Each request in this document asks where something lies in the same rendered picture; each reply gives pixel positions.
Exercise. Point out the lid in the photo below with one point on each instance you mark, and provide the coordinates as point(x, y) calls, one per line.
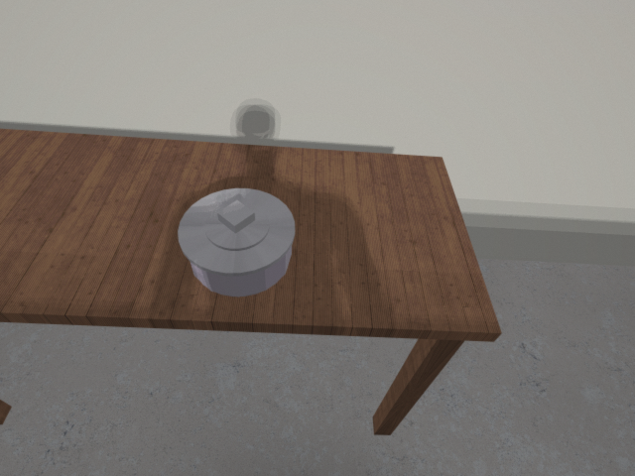
point(214, 248)

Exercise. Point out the knob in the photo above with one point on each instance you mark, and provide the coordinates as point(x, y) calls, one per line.
point(236, 216)

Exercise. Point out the pot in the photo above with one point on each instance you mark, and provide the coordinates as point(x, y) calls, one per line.
point(243, 286)

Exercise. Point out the table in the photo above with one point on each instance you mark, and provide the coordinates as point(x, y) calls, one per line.
point(89, 236)

